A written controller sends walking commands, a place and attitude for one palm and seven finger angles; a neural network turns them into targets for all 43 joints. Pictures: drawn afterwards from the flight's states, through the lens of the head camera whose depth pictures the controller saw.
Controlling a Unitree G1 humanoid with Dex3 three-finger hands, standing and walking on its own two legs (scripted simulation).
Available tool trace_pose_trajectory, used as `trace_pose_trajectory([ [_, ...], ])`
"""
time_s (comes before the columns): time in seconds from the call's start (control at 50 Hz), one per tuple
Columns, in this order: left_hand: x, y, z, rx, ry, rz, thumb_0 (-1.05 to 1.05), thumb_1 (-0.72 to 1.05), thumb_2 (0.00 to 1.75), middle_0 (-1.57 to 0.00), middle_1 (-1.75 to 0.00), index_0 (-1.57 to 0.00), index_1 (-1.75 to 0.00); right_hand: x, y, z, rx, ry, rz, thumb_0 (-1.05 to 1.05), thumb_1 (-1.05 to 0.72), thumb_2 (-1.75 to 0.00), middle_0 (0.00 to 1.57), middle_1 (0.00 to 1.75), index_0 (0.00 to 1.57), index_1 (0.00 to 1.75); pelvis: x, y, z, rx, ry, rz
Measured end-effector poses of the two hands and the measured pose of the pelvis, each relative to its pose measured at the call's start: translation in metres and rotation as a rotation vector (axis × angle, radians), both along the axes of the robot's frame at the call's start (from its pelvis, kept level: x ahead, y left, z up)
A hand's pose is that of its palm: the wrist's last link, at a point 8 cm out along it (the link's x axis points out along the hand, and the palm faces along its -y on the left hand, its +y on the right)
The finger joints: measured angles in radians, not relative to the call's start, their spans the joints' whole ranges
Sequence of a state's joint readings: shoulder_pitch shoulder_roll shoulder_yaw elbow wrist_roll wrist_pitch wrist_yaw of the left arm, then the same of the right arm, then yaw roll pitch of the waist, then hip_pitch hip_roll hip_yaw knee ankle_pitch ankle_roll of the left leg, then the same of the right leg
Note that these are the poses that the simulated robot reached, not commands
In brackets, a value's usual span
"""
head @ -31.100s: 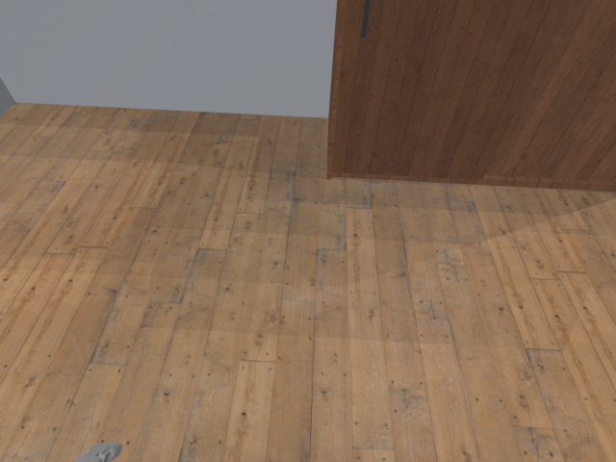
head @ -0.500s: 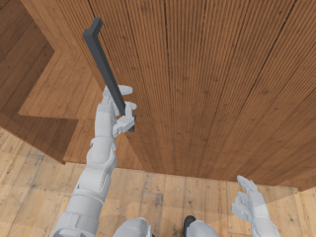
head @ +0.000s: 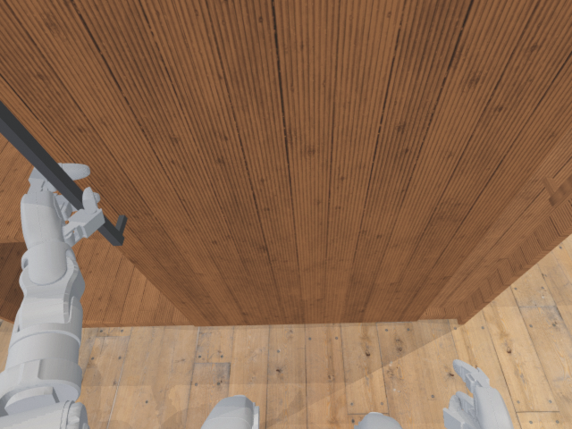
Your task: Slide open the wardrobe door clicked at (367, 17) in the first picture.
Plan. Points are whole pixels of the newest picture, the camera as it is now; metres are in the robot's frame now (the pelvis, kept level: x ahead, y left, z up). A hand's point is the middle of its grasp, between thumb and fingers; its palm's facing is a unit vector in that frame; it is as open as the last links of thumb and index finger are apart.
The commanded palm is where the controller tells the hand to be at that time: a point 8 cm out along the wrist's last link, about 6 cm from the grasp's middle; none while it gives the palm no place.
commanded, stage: stop walking and hold the door there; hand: left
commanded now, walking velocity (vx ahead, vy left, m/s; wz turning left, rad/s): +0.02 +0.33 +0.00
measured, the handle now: (65, 170) +0.42 +0.32 +0.13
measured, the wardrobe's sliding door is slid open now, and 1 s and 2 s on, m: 0.57 0.57 0.57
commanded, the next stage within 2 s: none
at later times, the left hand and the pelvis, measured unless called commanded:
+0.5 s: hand (93, 210) +0.37 +0.29 +0.09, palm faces +0.46 -0.85 -0.25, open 5.4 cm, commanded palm +0.33 +0.33 +0.08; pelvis -0.03 -0.01 +0.01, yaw -5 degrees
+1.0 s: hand (92, 210) +0.37 +0.29 +0.09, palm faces +0.43 -0.87 -0.25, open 5.3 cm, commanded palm +0.33 +0.33 +0.08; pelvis -0.04 -0.01 +0.01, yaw -7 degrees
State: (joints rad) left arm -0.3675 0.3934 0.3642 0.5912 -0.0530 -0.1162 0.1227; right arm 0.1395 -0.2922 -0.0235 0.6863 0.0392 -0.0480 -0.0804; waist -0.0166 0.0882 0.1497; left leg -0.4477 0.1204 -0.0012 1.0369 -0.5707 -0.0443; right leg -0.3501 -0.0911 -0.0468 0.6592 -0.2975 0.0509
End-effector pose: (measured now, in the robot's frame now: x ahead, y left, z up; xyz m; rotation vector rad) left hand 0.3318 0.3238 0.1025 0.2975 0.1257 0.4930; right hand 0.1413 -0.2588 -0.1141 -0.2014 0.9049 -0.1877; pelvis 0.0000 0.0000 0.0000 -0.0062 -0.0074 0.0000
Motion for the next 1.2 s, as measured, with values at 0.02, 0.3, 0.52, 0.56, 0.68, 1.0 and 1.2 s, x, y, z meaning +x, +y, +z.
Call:
trace_pose_trajectory([
  [0.02, 0.0, -0.001, 0.001, -0.012, 0.008, 0.017, -0.06, 0.72, 0.86, -0.36, -1.22, -0.28, -1.4, -0.002, -0.008, 0.002, -0.018, -0.001, -0.013, 0.01, -0.91, -0.89, 0.2, 0.3, 0.2, 0.3, -0.001, -0.001, 0.002, 0.009, -0.002, 0.0],
  [0.3, -0.001, 0.002, 0.001, -0.07, 0.011, -0.019, -0.04, 0.73, 0.84, -0.3, -1.25, -0.37, -1.39, -0.059, -0.027, 0.044, -0.118, -0.027, -0.095, 0.01, -0.91, -0.9, 0.2, 0.3, 0.2, 0.3, -0.014, 0.0, 0.011, -0.015, -0.014, -0.049],
  [0.52, -0.001, -0.001, 0.005, -0.101, 0.056, 0.028, -0.03, 0.74, 0.83, -0.29, -1.18, -0.37, -1.39, -0.131, -0.019, 0.018, -0.044, 0.1, -0.158, 0.01, -0.9, -0.89, 0.21, 0.3, 0.2, 0.3, -0.033, -0.01, 0.011, -0.015, -0.003, -0.085],
  [0.56, 0.0, 0.0, 0.006, -0.101, 0.066, 0.017, -0.03, 0.73, 0.84, -0.29, -1.19, -0.38, -1.39, -0.144, -0.022, 0.017, -0.061, 0.129, -0.179, 0.01, -0.91, -0.89, 0.21, 0.3, 0.2, 0.3, -0.035, -0.007, 0.011, -0.017, -0.007, -0.092],
  [0.68, 0.0, 0.001, 0.006, -0.106, 0.077, -0.007, -0.03, 0.74, 0.84, -0.28, -1.21, -0.41, -1.39, -0.17, -0.026, 0.024, -0.105, 0.16, -0.215, 0.01, -0.91, -0.89, 0.21, 0.3, 0.2, 0.3, -0.04, -0.001, 0.014, -0.007, -0.011, -0.11],
  [1.0, 0.0, 0.0, 0.007, -0.113, 0.087, 0.005, -0.03, 0.74, 0.83, -0.27, -1.2, -0.4, -1.39, -0.161, -0.032, 0.026, -0.094, 0.137, -0.194, 0.01, -0.91, -0.89, 0.21, 0.3, 0.2, 0.3, -0.041, -0.007, 0.015, -0.014, 0.008, -0.114],
  [1.2, 0.004, 0.012, 0.005, -0.108, 0.088, -0.091, -0.04, 0.67, 0.86, -0.32, -1.28, -0.44, -1.39, -0.131, -0.015, 0.028, -0.133, 0.108, -0.161, 0.01, -0.91, -0.89, 0.2, 0.3, 0.2, 0.3, -0.042, 0.031, 0.012, 0.01, -0.002, -0.063],
])
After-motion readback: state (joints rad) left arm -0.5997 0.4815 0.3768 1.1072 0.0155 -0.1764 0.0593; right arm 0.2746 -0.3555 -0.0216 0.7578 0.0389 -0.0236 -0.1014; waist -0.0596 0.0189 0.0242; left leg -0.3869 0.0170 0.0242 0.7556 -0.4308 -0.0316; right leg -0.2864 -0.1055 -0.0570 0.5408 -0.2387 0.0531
